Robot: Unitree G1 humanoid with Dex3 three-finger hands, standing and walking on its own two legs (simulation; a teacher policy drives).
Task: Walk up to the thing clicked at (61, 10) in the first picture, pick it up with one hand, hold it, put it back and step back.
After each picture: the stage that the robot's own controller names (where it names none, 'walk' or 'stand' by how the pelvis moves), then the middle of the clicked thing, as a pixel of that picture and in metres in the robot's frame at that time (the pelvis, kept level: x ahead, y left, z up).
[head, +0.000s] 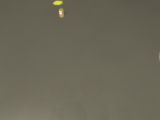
stand; (61, 12) +2.18 +0.27 -0.72
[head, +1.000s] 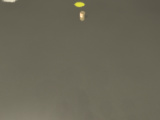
walk; (82, 15) +2.05 +0.08 -0.70
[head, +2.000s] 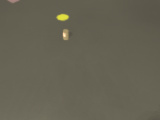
walk; (65, 34) +1.49 +0.19 -0.69
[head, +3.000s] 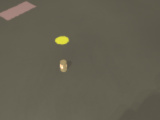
walk; (63, 65) +1.03 +0.17 -0.70
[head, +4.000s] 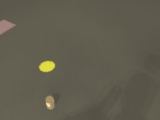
walk; (50, 102) +0.67 +0.22 -0.71
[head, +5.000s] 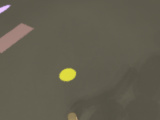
stand; (72, 119) +0.47 +0.14 -0.69
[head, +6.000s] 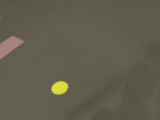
stand; out of the picture +0.44 +0.13 -0.72
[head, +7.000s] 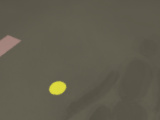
stand; out of the picture +0.42 +0.13 -0.73
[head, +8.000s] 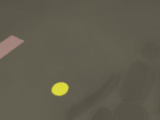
stand; out of the picture +0.42 +0.12 -0.73
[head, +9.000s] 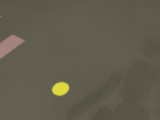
stand; out of the picture +0.41 +0.12 -0.73
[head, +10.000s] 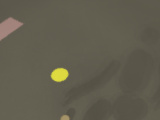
go down; out of the picture +0.43 +0.11 -0.71
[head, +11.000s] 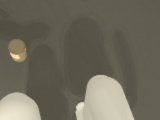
go down; (18, 51) +0.52 +0.14 -0.30
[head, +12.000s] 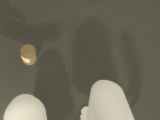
approach; (28, 55) +0.52 +0.13 -0.33
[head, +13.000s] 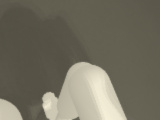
close in; out of the picture +0.51 +0.20 -0.25
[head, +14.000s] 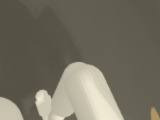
close; out of the picture +0.51 +0.20 -0.27
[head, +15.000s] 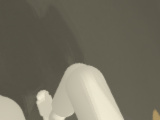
close; out of the picture +0.48 +0.19 -0.28
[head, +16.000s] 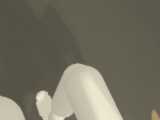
close; out of the picture +0.48 +0.20 -0.28
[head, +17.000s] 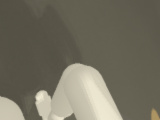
close; out of the picture +0.47 +0.20 -0.28
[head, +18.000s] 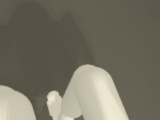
lift; out of the picture +0.45 +0.20 -0.28
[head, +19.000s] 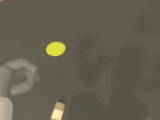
lift; (58, 112) +0.39 +0.13 -0.58
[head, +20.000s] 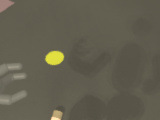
hold; out of the picture +0.37 +0.14 -0.65
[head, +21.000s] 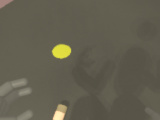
hold; (59, 114) +0.39 +0.13 -0.60
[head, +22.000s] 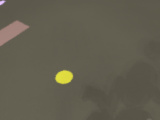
hold; out of the picture +0.36 +0.13 -0.67
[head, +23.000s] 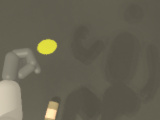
crouch; (51, 111) +0.38 +0.14 -0.61
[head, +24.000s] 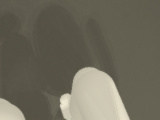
lower; out of the picture +0.44 +0.19 -0.29
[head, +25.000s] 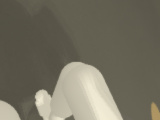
lower; out of the picture +0.42 +0.21 -0.29
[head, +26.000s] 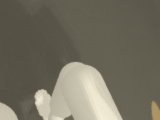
hold; out of the picture +0.42 +0.21 -0.29
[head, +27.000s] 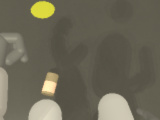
hold; (50, 84) +0.43 +0.12 -0.42
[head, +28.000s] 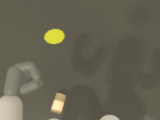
lower; (58, 103) +0.40 +0.11 -0.55
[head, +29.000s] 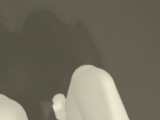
lower; out of the picture +0.44 +0.17 -0.28
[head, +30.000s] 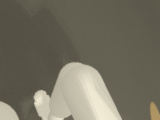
lower; out of the picture +0.43 +0.18 -0.29
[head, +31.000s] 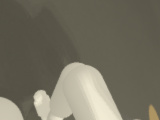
lower; out of the picture +0.43 +0.18 -0.30
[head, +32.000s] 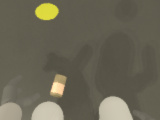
walk; (58, 86) +0.43 +0.09 -0.44
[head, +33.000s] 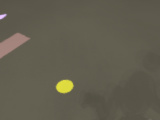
stand; out of the picture +0.35 +0.06 -0.68
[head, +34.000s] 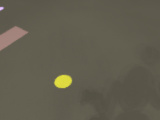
stand; out of the picture +0.34 +0.06 -0.68
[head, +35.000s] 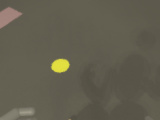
hold; out of the picture +0.36 +0.06 -0.64
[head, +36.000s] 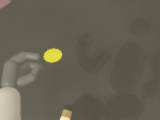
lower; (65, 119) +0.37 +0.07 -0.64
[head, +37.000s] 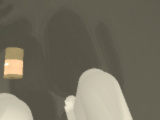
lower; (13, 63) +0.44 +0.10 -0.29
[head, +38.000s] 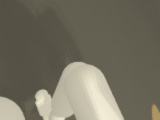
lower; out of the picture +0.43 +0.13 -0.29
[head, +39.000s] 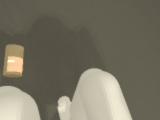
stand; (13, 61) +0.43 +0.11 -0.29
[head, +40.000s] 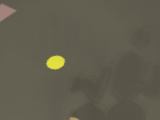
hold; out of the picture +0.36 +0.02 -0.63
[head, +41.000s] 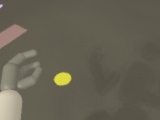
rise; out of the picture +0.34 +0.01 -0.70
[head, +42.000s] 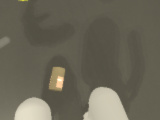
lower; (57, 79) +0.41 +0.02 -0.41
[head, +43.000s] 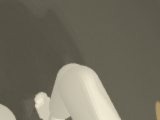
lower; out of the picture +0.43 +0.08 -0.30
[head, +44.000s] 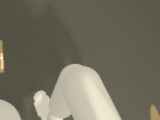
lower; out of the picture +0.44 +0.07 -0.31
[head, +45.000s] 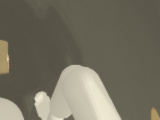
lower; out of the picture +0.43 +0.06 -0.32
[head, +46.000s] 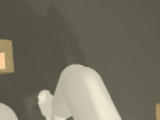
stand; (3, 57) +0.43 +0.04 -0.31
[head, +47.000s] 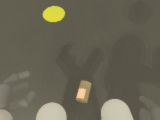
walk; (83, 91) +0.40 -0.04 -0.45
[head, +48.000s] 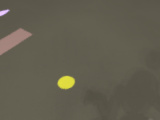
hold; out of the picture +0.32 -0.07 -0.69
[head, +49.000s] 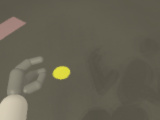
lower; out of the picture +0.33 -0.07 -0.69
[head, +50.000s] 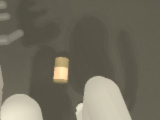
lower; (61, 70) +0.42 -0.04 -0.34
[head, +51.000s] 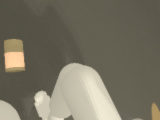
lower; (14, 56) +0.43 +0.00 -0.30
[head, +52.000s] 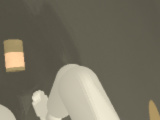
stand; (14, 56) +0.43 -0.01 -0.31
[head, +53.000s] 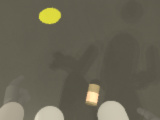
walk; (92, 94) +0.39 -0.11 -0.47
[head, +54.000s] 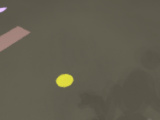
stand; out of the picture +0.31 -0.14 -0.68
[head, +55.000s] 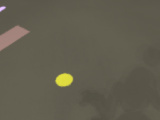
stand; out of the picture +0.29 -0.14 -0.68
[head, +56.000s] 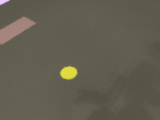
stand; out of the picture +0.30 -0.16 -0.70
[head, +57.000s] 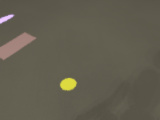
stand; out of the picture +0.31 -0.16 -0.75
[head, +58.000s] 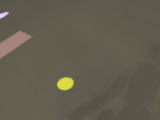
stand; out of the picture +0.29 -0.16 -0.75
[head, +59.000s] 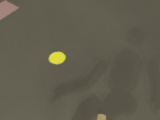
walk; out of the picture +0.37 -0.22 -0.73
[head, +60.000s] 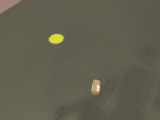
walk; (95, 87) +0.71 -0.15 -0.73
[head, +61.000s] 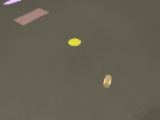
walk; (107, 81) +0.95 -0.24 -0.73
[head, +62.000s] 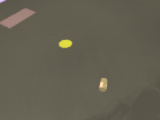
stand; (103, 84) +0.86 -0.22 -0.75
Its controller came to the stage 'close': yes
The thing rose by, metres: 0.01
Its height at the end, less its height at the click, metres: -0.02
